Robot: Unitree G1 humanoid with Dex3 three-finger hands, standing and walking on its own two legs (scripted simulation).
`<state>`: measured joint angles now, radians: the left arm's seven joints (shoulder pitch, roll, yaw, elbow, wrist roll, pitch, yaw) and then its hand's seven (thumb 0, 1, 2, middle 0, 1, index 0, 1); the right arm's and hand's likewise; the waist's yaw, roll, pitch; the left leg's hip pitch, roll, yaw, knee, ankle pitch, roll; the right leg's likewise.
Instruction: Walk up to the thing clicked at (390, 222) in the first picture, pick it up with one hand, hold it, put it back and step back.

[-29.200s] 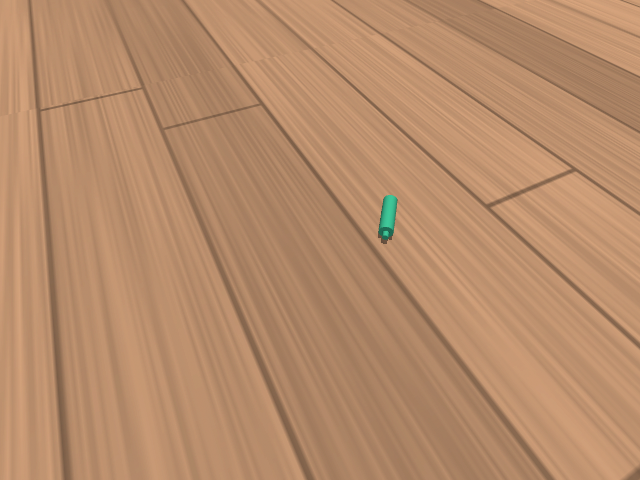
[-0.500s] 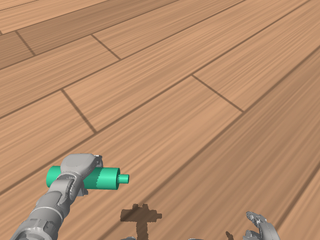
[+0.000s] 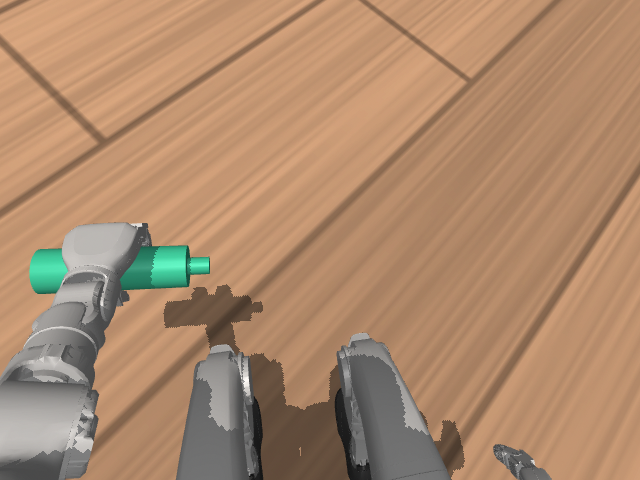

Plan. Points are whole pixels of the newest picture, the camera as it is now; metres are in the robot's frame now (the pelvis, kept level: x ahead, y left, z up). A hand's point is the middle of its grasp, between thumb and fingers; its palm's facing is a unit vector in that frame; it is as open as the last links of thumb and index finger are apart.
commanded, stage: crouch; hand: left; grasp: from above
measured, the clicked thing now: (128, 268) +0.41 +0.24 -0.16
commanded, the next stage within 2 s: lower in 1.02 s
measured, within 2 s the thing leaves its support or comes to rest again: neither
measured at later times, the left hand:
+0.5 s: hand (144, 284) +0.42 +0.26 -0.30, palm faces -0.46 -0.02 -0.89, open 9.2 cm
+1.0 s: hand (155, 289) +0.43 +0.26 -0.38, palm faces -0.48 -0.02 -0.88, open 9.2 cm
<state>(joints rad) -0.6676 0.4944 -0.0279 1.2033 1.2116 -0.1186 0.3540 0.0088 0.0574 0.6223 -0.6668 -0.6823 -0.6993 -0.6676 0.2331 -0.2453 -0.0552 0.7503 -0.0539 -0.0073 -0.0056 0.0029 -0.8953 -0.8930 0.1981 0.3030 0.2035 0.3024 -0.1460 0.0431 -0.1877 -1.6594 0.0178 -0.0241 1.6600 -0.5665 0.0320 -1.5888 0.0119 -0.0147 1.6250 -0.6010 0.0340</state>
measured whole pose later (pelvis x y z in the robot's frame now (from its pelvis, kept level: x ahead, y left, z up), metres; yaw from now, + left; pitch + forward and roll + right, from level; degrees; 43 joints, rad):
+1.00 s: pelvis -0.01 -0.01 -0.19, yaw -5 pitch +37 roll -8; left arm -0.84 0.72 0.15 1.37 1.31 -0.28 0.43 0.01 0.04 0.63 -0.70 -0.64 -0.74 -0.62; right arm 0.14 -0.25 0.00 0.77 -0.15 -0.06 0.14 0.00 -0.91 -0.90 0.20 0.30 0.20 0.30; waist -0.20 -0.02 -0.07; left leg -2.27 0.03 -0.10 2.29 -0.68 0.02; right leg -2.17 0.04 -0.08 2.24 -0.72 0.03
